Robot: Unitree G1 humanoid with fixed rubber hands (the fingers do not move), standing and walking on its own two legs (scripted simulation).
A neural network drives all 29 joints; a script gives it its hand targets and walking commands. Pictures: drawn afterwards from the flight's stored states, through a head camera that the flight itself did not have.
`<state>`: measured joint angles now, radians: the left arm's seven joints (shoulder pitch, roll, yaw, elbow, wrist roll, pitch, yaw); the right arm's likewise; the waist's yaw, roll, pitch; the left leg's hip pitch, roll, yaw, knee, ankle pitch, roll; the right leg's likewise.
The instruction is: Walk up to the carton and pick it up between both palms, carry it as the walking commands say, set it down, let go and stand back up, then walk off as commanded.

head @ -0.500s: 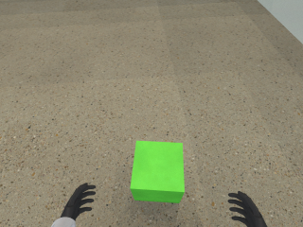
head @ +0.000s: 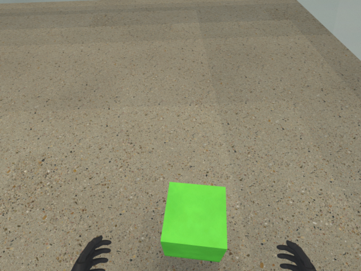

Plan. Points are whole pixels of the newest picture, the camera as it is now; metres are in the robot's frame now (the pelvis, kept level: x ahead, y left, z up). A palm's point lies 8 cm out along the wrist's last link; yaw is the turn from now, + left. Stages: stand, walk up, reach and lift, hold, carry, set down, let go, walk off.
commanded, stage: stand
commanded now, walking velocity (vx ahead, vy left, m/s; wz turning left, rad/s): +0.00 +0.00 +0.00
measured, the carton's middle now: (194, 222) +0.45 -0.04 -0.64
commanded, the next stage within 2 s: walk off in 1.74 s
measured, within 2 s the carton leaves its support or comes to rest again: neither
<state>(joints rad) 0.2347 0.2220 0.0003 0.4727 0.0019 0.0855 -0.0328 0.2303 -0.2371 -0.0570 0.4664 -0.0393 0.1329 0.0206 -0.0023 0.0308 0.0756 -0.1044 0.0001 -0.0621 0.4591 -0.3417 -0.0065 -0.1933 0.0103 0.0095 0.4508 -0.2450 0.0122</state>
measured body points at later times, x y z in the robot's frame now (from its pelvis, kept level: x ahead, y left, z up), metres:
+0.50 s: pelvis +0.01 +0.01 +0.00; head +0.02 +0.00 +0.45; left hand +0.13 +0.30 -0.10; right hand +0.15 -0.28 -0.10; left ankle -0.06 +0.12 -0.74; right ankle +0.00 -0.13 -0.74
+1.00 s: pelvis -0.02 +0.00 +0.00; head -0.02 -0.01 +0.45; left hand +0.08 +0.30 -0.10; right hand +0.09 -0.30 -0.11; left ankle -0.06 +0.12 -0.74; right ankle +0.00 -0.13 -0.74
